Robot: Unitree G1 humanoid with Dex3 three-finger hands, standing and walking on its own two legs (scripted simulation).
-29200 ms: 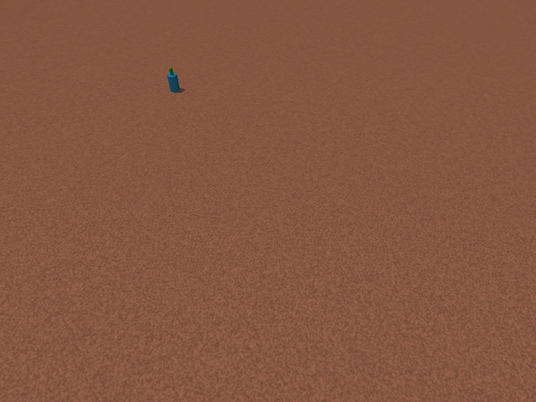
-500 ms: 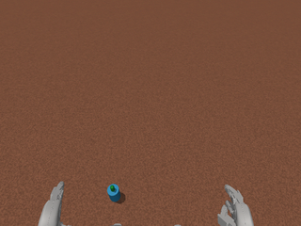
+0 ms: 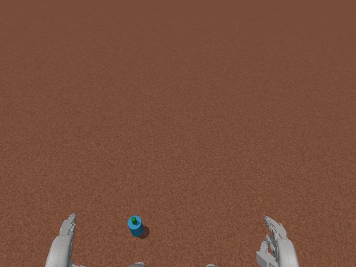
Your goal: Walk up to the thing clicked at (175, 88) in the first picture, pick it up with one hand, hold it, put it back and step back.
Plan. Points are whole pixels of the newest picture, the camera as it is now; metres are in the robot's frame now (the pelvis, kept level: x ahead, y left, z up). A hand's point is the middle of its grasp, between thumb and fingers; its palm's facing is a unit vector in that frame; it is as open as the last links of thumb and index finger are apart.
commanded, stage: home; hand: left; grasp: from the side
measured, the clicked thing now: (135, 224) +0.42 +0.19 -0.64
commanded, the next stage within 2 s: stand in 0.42 s
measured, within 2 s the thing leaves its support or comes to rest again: neither
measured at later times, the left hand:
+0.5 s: hand (92, 252) +0.18 +0.18 -0.05, palm faces +0.12 -0.95 -0.29, open 17.5 cm
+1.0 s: hand (81, 264) +0.16 +0.21 -0.09, palm faces -0.01 -0.94 -0.34, open 8.7 cm
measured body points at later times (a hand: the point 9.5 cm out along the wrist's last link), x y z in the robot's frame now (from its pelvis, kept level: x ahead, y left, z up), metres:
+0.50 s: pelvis +0.01 +0.00 +0.00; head +0.02 +0.00 +0.45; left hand +0.17 +0.23 -0.03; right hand +0.17 -0.24 -0.07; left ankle +0.03 +0.13 -0.69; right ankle +0.02 -0.13 -0.69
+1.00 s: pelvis +0.01 +0.00 +0.01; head +0.02 +0.00 +0.46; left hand +0.16 +0.26 -0.07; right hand +0.15 -0.26 -0.09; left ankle +0.03 +0.13 -0.69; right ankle +0.02 -0.13 -0.69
